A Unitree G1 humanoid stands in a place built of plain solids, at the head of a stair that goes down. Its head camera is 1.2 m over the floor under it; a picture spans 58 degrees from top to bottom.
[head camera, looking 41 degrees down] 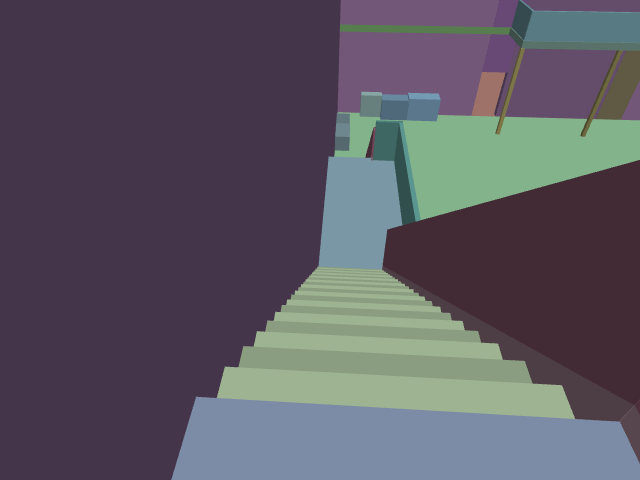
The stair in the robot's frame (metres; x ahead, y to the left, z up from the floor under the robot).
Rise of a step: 0.21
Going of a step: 0.24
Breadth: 1.23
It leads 4 degrees to the right of straight ahead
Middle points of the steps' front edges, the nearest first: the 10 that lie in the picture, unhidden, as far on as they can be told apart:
0.63 -0.24 0.00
0.87 -0.26 -0.21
1.11 -0.27 -0.42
1.34 -0.29 -0.63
1.58 -0.30 -0.83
1.82 -0.32 -1.04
2.06 -0.33 -1.25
2.30 -0.35 -1.46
2.53 -0.36 -1.67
2.77 -0.38 -1.88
